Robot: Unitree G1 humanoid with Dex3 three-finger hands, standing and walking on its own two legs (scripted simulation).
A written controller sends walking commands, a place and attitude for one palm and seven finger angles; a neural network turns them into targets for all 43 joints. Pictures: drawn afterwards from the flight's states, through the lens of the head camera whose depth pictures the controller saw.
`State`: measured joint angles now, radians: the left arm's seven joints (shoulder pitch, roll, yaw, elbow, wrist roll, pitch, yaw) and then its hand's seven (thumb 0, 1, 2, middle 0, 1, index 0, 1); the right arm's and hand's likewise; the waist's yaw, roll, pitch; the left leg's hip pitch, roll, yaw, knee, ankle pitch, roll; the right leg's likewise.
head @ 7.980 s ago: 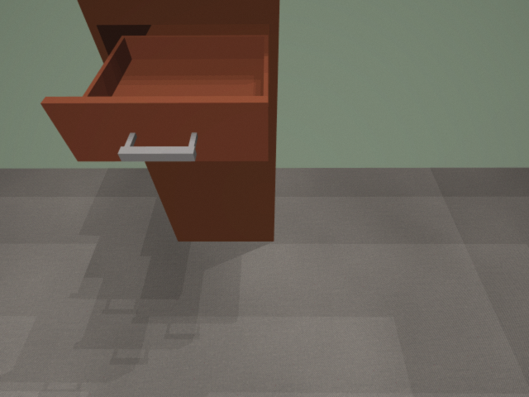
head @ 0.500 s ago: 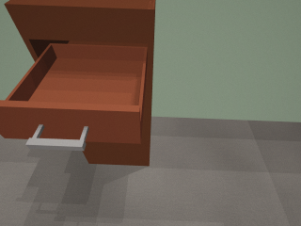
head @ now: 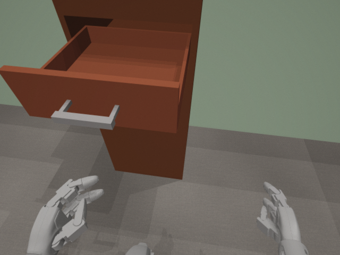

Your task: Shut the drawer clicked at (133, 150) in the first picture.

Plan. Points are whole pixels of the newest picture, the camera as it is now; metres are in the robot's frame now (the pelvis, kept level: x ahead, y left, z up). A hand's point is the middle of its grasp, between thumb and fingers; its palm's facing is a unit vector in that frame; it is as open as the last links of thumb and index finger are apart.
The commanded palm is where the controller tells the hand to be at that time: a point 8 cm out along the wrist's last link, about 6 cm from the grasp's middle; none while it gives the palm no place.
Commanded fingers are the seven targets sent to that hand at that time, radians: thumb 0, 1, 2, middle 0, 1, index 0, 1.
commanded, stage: raise the hand and make a fist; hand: left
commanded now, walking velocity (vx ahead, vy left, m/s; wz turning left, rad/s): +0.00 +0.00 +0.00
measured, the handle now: (87, 113) +0.36 +0.22 +0.16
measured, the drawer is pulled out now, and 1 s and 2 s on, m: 0.30 0.30 0.30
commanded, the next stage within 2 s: bring the fist close to the handle in 1.46 s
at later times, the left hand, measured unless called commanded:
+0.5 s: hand (66, 189) +0.20 +0.20 +0.14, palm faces -0.03 -1.00 -0.07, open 3.4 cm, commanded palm +0.16 +0.26 +0.16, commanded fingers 0.00 0.90 0.90 -1.16 -1.34 -1.16 -1.34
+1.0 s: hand (42, 164) +0.19 +0.20 +0.23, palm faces -0.01 -0.99 -0.16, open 3.2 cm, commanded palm +0.15 +0.25 +0.25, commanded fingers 0.00 0.90 0.90 -1.40 -1.60 -1.40 -1.60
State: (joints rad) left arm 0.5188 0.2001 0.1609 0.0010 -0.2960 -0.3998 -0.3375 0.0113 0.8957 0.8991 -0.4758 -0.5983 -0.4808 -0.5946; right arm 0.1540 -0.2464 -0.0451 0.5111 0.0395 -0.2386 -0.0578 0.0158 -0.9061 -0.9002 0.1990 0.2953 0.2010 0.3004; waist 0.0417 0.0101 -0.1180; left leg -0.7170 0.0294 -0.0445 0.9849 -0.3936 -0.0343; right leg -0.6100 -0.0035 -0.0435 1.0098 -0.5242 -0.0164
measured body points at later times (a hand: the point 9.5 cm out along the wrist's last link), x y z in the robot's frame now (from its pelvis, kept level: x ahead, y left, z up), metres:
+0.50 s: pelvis +0.01 +0.02 +0.03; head +0.01 +0.02 +0.48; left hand +0.19 +0.26 +0.15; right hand +0.18 -0.21 -0.03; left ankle +0.06 +0.14 -0.68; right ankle +0.00 -0.11 -0.68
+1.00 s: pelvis +0.02 +0.01 +0.05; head -0.02 -0.01 +0.50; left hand +0.19 +0.25 +0.24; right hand +0.25 -0.17 +0.02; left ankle +0.06 +0.14 -0.68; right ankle +0.00 -0.11 -0.68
